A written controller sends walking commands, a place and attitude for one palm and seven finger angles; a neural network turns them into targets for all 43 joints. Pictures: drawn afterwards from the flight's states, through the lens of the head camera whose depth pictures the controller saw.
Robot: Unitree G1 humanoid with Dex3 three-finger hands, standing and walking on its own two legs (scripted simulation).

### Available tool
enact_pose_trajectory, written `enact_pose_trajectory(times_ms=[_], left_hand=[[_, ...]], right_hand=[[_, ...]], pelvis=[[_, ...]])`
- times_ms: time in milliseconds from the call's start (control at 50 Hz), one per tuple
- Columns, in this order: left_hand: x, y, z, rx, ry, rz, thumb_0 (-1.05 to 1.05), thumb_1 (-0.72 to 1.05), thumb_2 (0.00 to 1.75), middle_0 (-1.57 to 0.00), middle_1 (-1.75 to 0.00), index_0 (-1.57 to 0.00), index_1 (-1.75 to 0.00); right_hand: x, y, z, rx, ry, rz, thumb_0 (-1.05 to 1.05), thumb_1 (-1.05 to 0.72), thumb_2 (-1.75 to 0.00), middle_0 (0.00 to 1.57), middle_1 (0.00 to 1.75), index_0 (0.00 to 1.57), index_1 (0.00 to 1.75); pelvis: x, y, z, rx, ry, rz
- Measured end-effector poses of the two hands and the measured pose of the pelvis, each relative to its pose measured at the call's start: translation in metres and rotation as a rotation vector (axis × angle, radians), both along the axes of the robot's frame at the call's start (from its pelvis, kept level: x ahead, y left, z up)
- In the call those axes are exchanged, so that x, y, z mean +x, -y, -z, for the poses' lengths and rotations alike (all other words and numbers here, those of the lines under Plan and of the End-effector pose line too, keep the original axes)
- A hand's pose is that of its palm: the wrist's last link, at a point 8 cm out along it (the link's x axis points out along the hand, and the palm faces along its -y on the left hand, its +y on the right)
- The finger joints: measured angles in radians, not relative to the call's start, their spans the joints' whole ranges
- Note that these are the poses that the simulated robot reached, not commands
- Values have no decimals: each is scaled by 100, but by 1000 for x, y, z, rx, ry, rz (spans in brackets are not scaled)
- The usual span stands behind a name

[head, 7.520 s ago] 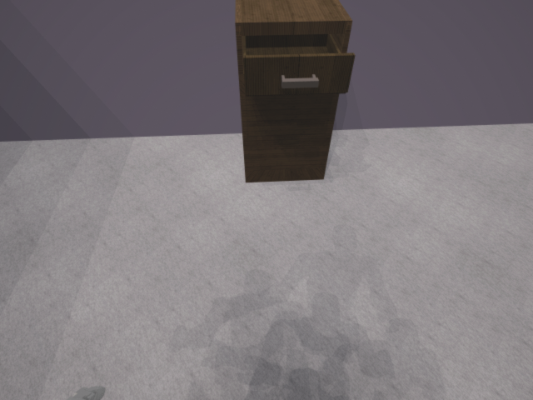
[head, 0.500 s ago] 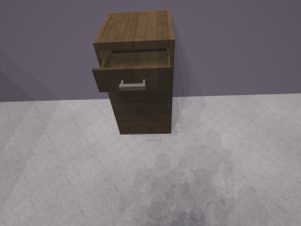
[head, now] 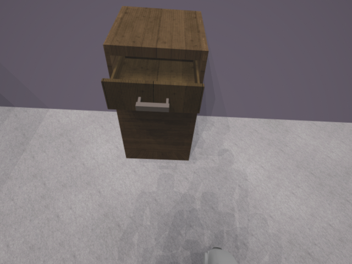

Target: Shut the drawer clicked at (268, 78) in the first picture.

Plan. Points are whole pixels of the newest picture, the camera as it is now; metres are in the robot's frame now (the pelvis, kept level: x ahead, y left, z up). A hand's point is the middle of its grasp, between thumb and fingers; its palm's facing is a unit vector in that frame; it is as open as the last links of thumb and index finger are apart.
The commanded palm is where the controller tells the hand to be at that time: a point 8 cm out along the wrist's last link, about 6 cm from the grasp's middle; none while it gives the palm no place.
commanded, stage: take the last steps up to it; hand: left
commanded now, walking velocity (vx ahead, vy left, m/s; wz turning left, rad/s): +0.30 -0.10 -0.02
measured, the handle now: (153, 103) +0.68 +0.13 -0.08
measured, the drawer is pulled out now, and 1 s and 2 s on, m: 0.18 0.18 0.18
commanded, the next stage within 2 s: come to a stop and stand still in 0.68 s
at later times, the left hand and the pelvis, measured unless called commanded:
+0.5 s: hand (137, 252) +0.18 +0.11 -0.17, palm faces +0.07 -0.98 -0.19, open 7.2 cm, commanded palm none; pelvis +0.15 -0.07 +0.00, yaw +1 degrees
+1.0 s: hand (145, 223) +0.26 +0.10 -0.18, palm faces +0.07 -0.98 -0.21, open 7.3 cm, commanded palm none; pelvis +0.26 -0.08 -0.01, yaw +1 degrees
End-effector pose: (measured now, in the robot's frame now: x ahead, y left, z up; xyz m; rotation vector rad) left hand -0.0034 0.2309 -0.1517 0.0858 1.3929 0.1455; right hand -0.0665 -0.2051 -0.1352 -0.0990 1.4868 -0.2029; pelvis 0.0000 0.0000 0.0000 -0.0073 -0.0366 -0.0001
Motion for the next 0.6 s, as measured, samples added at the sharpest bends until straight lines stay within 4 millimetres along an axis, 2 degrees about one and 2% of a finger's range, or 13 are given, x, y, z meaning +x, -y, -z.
enact_pose_trajectory(times_ms=[60, 120, 180, 220, 260, 320, 400, 500, 600], left_hand=[[58, 10, -1, 16, 68, 48, 1, 92, 90, -19, -30, -19, -30], [120, 25, -2, 38, 140, 100, 1, 92, 90, -19, -30, -19, -30], [172, 41, 3, 70, 247, 119, 1, 91, 90, -19, -30, -20, -30], [189, 51, 1, 80, 289, 108, 1, 92, 90, -19, -30, -20, -30], [194, 60, -4, 81, 286, 98, 0, 92, 90, -19, -30, -20, -30], [191, 72, -9, 76, 243, 85, 0, 92, 90, -20, -30, -20, -30], [188, 72, -14, 86, 204, 51, 0, 95, 90, -20, -30, -20, -30], [178, 75, -8, 53, 148, 5, 0, 94, 90, -20, -30, -20, -30], [162, 75, 5, 6, 59, -60, 0, 92, 90, -20, -30, -20, -30]], right_hand=[[-7, 5, 5, 22, -63, 44, 0, -91, -89, 20, 30, 20, 30], [-5, 16, 14, 44, -120, 83, 0, -91, -89, 20, 30, 20, 30], [8, 37, 30, 64, -166, 95, 0, -91, -89, 20, 30, 20, 30], [30, 53, 37, 62, -160, 83, 0, -91, -89, 20, 30, 20, 30], [65, 70, 39, 46, -104, 60, 1, -91, -89, 20, 30, 20, 30], [128, 91, 33, 14, 31, 24, 1, -91, -89, 20, 30, 20, 30], [205, 104, 17, -13, 193, -20, 0, -91, -89, 20, 30, 20, 30], [277, 101, 1, -17, 301, -83, 0, -91, -89, 20, 30, 19, 30], [326, 80, -4, -14, 338, -144, 0, -91, -89, 20, 30, 19, 30]], pelvis=[[19, 12, 5, 8, -1, 9], [43, 28, 13, 14, -2, 14], [70, 50, 29, 24, -2, 8], [79, 58, 31, 15, 10, 5], [88, 63, 27, 7, 16, 4], [104, 68, 17, -1, 16, -1], [125, 73, 7, -11, 8, -9], [151, 73, 3, -24, 3, -15], [178, 62, 5, -39, 4, -24]])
